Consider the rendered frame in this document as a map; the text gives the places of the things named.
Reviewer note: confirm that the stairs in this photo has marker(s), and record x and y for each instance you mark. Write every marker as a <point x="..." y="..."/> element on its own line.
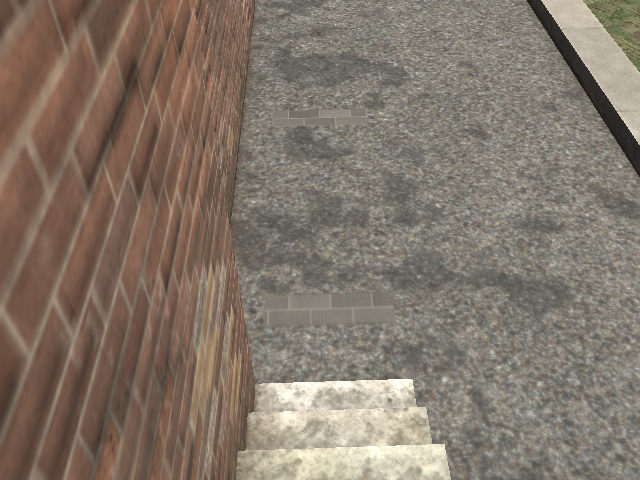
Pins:
<point x="340" y="430"/>

